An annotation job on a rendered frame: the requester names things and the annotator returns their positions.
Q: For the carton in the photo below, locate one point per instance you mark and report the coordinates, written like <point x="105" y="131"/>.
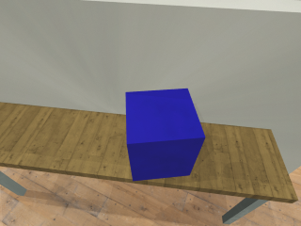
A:
<point x="163" y="133"/>

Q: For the table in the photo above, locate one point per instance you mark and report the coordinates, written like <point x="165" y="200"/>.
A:
<point x="233" y="160"/>

